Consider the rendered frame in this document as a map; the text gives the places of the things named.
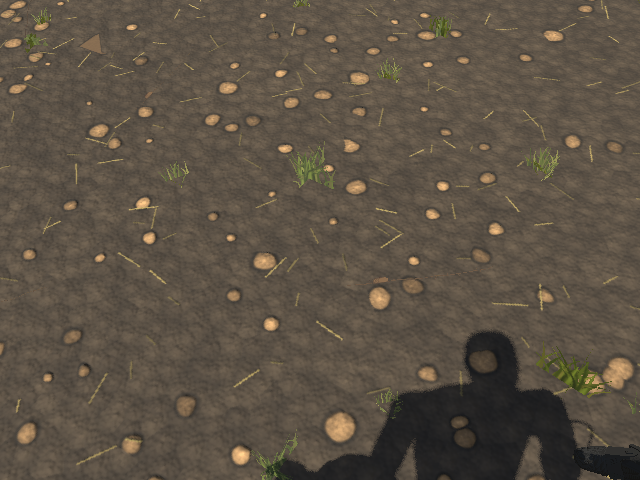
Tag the robot right hand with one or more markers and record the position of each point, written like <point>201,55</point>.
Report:
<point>617,462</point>

